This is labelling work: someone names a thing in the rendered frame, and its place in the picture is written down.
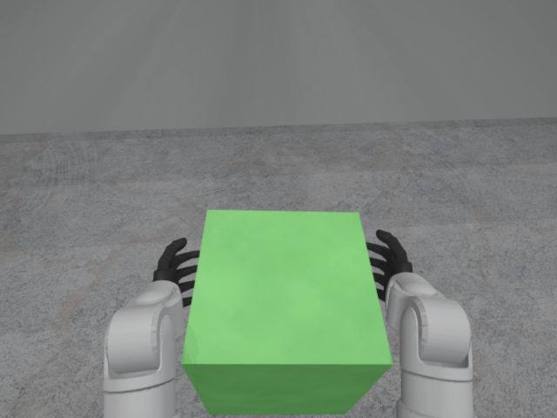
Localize left robot forearm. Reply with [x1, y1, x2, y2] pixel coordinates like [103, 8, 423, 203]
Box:
[103, 280, 185, 418]

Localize robot right hand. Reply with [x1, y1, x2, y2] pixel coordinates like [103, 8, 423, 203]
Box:
[366, 230, 413, 302]

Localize robot left hand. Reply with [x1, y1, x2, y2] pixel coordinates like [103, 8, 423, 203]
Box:
[152, 238, 200, 307]

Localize carton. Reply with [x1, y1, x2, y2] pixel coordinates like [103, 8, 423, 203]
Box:
[181, 210, 393, 415]

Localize right robot forearm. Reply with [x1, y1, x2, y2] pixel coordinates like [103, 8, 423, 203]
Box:
[385, 273, 478, 418]

